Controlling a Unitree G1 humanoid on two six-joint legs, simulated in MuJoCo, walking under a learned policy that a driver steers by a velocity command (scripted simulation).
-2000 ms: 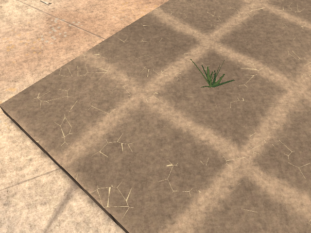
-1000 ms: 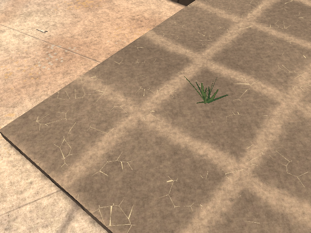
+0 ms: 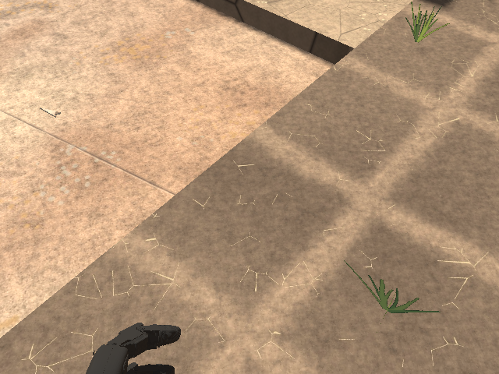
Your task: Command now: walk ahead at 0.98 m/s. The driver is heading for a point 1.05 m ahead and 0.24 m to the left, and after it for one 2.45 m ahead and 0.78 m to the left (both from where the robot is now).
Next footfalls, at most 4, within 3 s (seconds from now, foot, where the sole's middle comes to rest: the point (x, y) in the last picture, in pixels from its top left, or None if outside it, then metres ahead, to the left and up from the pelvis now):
0.42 left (215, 317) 0.62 0.09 -0.71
0.84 right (258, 186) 1.09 -0.04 -0.71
1.30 left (148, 174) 1.25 0.35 -0.83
1.68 right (206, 146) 1.40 0.15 -0.83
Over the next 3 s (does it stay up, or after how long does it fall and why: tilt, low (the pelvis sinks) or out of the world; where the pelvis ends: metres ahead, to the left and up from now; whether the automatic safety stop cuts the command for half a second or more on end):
stays up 2.07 0.80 -0.06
